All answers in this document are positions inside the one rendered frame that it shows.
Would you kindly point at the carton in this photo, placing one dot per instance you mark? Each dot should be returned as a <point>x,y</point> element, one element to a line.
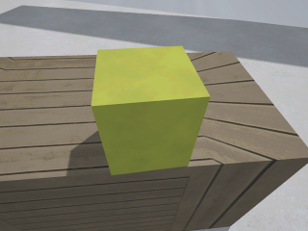
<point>148,104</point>

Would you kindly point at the pedestal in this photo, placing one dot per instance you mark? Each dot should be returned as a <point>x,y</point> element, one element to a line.
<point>54,174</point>

